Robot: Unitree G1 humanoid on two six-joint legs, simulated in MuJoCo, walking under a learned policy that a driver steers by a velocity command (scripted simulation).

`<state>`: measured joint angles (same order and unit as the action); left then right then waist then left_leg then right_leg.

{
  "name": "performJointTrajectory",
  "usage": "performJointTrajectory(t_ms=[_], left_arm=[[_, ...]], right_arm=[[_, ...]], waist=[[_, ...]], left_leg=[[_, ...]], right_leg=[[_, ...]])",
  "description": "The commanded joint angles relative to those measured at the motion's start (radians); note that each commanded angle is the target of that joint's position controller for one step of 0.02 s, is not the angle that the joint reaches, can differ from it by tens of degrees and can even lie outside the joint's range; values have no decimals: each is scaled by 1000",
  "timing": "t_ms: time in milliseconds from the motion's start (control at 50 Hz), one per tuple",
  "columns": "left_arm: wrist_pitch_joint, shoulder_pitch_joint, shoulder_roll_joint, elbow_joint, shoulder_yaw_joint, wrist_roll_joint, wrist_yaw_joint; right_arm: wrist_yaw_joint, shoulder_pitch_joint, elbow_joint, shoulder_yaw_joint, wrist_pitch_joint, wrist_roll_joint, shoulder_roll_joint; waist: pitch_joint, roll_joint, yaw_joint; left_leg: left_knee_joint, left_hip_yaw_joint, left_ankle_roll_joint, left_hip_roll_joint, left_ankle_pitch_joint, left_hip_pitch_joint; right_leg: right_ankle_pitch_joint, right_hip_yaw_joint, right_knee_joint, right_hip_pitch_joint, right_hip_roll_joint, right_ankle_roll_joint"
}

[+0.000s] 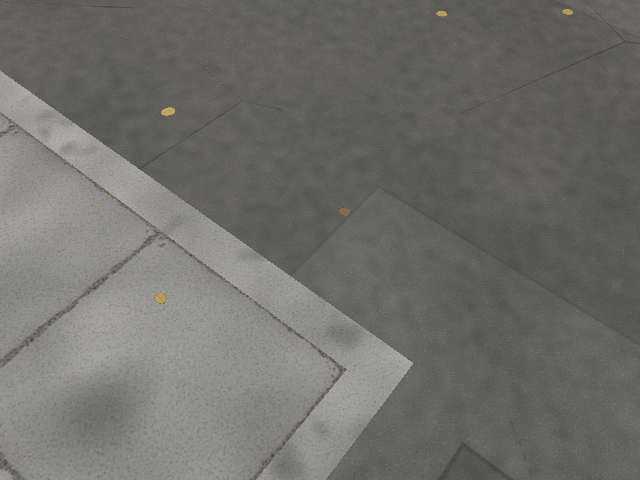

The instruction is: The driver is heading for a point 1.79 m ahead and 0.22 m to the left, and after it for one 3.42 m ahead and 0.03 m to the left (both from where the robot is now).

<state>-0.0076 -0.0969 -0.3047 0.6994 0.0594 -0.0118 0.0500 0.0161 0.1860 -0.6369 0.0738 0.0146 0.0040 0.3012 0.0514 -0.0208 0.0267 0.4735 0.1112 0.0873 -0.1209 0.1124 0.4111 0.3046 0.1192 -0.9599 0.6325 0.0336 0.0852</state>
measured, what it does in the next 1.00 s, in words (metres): steps on the spot, turning left: right foot, then left foot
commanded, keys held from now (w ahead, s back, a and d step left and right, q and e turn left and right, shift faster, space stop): q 0.52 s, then no key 0.16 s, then e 0.32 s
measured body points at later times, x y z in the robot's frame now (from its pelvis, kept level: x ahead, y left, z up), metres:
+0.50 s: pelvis +0.04 -0.04 +0.00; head +0.09 -0.03 +0.45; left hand +0.09 +0.27 -0.09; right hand +0.29 -0.25 -0.09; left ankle +0.01 +0.09 -0.69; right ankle +0.08 -0.17 -0.73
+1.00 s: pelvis +0.03 +0.00 +0.00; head +0.05 +0.00 +0.45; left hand +0.05 +0.30 -0.11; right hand +0.29 -0.18 -0.10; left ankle +0.00 +0.09 -0.73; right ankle +0.04 -0.13 -0.72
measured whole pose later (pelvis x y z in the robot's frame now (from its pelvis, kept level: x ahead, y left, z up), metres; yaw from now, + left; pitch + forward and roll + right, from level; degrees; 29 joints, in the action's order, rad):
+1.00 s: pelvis +0.03 +0.00 +0.00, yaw +18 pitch +0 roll +1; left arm 0.04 -0.20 -0.29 0.76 0.06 0.02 0.01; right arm 0.03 0.10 -0.68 0.04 0.03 -0.01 0.23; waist 0.03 -0.01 -0.02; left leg 0.52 -0.09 0.05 -0.02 0.28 0.25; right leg 0.45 -0.02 -0.75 0.31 0.05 0.05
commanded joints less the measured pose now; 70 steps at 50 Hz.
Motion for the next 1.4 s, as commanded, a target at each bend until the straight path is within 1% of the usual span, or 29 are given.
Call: performJointTrajectory(t_ms=[20,120,160,180,200,220,240,280,380,500,560,580,600,620,640,680,700,760,800,900,1040,1060,1080,1100,1120,1140,1180,1300,1400], left_arm=[[-8,-20,-73,-54,19,6,-2],[-37,-13,-82,-61,25,14,-22],[-46,-69,-84,-45,33,17,-32],[-48,-100,-119,-37,45,9,-34],[-39,-90,-188,-53,59,-7,-27],[-30,-94,-218,-40,68,-38,-31],[-31,-64,-161,-65,57,-29,-29],[-23,-14,-98,-82,40,-6,-19],[6,-52,-120,-70,46,-5,-3],[12,-40,-178,-59,69,18,-19],[8,-29,-169,-42,65,47,-25],[4,-82,-130,-17,54,41,-30],[1,-94,-51,-40,25,-10,-39],[-2,-28,-57,-79,23,-14,-31],[1,17,-121,-75,41,5,-24],[12,-5,-119,-40,48,14,-16],[20,-30,-118,-23,48,9,-13],[27,-112,-61,28,28,18,-29],[29,-72,-43,20,13,20,-33],[37,-46,-107,-14,24,30,-30],[38,-132,-68,-5,22,31,-54],[37,-144,-88,-8,27,24,-55],[34,-166,-173,-16,48,16,-45],[28,-164,-258,-29,68,10,-42],[9,-193,-215,-41,57,-13,-44],[-8,-162,-197,-42,51,-13,-43],[-12,-75,-172,-61,47,23,-35],[20,-97,-179,-81,51,26,-15],[36,-66,-200,-106,61,25,-24]], right_arm=[[17,-38,91,45,4,1,161],[10,-23,102,46,19,2,156],[11,-47,112,43,27,16,147],[13,-39,119,36,30,19,124],[11,19,119,21,30,7,63],[7,-9,156,39,18,15,121],[4,14,131,64,10,0,200],[7,38,81,69,29,13,178],[-5,-59,126,34,43,26,81],[-29,-64,149,33,47,18,89],[-35,17,120,43,47,15,84],[-27,52,110,51,44,12,108],[-11,79,126,69,38,7,202],[-13,60,139,65,21,-28,238],[-19,77,129,51,1,-38,182],[-15,-5,107,33,-15,-21,140],[-11,-47,103,17,-16,-8,102],[-3,-85,74,-17,-25,-28,17],[-1,-83,56,-14,-28,-36,29],[8,-62,19,18,-7,-22,123],[28,-118,7,32,17,5,124],[30,-95,-7,35,19,14,118],[29,-81,1,30,15,-3,82],[30,-161,55,19,6,-27,52],[31,-219,64,24,2,-26,69],[23,-188,52,34,2,-9,89],[25,-145,23,43,6,-10,103],[20,-143,19,29,-6,-1,61],[8,-135,21,32,-20,8,79]], waist=[[-177,146,-17],[-177,186,-1],[-175,184,-45],[-182,145,-51],[-199,-75,-4],[-139,-323,0],[-141,-208,-9],[-129,-93,1],[-113,-155,-59],[-141,-198,-68],[-140,-165,-16],[-152,-85,-10],[-191,194,-31],[-197,337,-8],[-216,227,43],[-157,150,-7],[-147,154,-27],[-168,157,-61],[-139,159,-33],[-71,153,2],[-117,123,-56],[-110,93,-63],[-125,-81,-41],[-84,-285,-54],[-123,-201,-111],[-121,-126,-78],[-99,-48,-37],[-130,-89,-50],[-113,-145,-60]], left_leg=[[-136,295,134,231,87,-126],[-62,387,128,237,-58,-185],[-8,395,93,201,-115,-176],[52,364,51,158,-21,-113],[265,210,-12,48,319,12],[453,42,-69,-52,545,213],[639,57,-109,22,505,240],[747,29,-151,47,396,245],[611,-76,-192,99,290,251],[297,-156,-148,130,276,26],[5,-189,-77,90,102,-156],[-87,-135,-45,102,-37,-300],[-105,183,29,346,-382,-488],[-88,365,242,537,-570,-425],[-110,320,270,502,-479,-384],[-108,179,161,382,-326,-337],[-108,131,137,361,-347,-313],[-121,7,113,304,-355,-254],[-134,-7,110,303,-268,-243],[-134,89,167,396,-149,-265],[-21,3,121,405,-305,-291],[35,-44,60,362,-195,-252],[238,-155,-35,265,-8,-110],[411,-212,-127,78,408,141],[621,-81,-138,77,582,215],[697,-39,-132,103,524,239],[669,-26,-143,129,385,268],[433,-45,-188,100,253,155],[254,-41,-179,74,261,16]], right_leg=[[-42,-3,99,-70,-23,7],[19,-6,294,-175,-61,-21],[-89,-28,507,-300,-63,-49],[-190,13,585,-415,16,-78],[-360,194,611,-525,242,-167],[-537,408,643,-507,372,-334],[-570,368,619,-512,385,-363],[-542,169,574,-518,261,-278],[-537,9,599,-572,218,-287],[-479,-58,588,-530,272,-285],[-401,-97,491,-472,251,-225],[-304,-150,399,-380,211,-160],[83,-247,131,-152,110,-57],[380,-175,-74,10,11,-11],[366,-94,-183,1,32,-9],[237,-73,-179,-5,49,-18],[175,-70,-155,-35,55,-9],[48,-85,-24,-203,52,11],[43,-93,125,-264,52,9],[143,-121,190,-230,29,-14],[19,-186,386,-337,-8,-87],[-134,-149,503,-395,-6,-120],[-382,65,582,-511,124,-187],[-619,367,614,-567,323,-374],[-638,406,639,-598,359,-459],[-610,324,623,-602,317,-425],[-569,226,600,-605,233,-338],[-531,190,584,-591,153,-316],[-402,276,572,-481,138,-313]])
